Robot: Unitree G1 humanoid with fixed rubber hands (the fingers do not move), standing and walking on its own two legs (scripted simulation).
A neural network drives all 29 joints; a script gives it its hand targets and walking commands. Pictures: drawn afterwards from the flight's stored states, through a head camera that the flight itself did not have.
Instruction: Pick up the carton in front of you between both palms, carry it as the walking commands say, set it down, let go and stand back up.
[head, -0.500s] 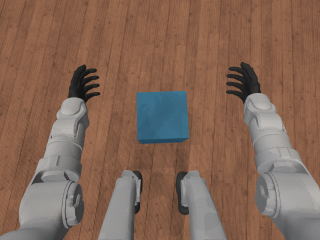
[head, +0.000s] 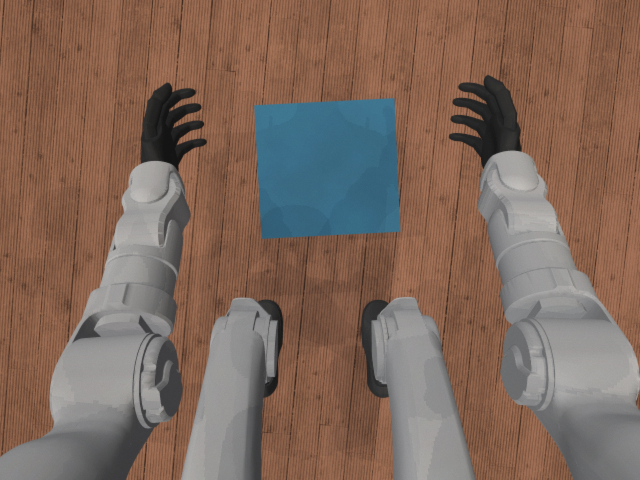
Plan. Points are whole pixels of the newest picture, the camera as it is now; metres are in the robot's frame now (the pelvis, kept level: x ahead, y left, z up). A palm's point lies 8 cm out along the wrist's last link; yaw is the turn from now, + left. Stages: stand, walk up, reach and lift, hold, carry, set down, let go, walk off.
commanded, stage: reach and lift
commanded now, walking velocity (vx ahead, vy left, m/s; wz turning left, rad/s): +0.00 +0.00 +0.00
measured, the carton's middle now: (325, 179) +0.47 -0.01 -0.41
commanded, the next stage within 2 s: none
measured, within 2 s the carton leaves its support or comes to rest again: leaves its support in 1.34 s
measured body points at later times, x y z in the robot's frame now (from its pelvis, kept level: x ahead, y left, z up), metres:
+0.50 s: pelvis -0.04 +0.00 -0.16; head +0.32 +0.00 +0.10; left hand +0.48 +0.19 -0.35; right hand +0.49 -0.19 -0.35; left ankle +0.08 +0.13 -0.50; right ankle +0.08 -0.12 -0.50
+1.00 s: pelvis -0.04 +0.00 -0.16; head +0.32 -0.01 +0.10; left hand +0.49 +0.16 -0.34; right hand +0.49 -0.17 -0.35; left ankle +0.08 +0.13 -0.50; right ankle +0.08 -0.12 -0.50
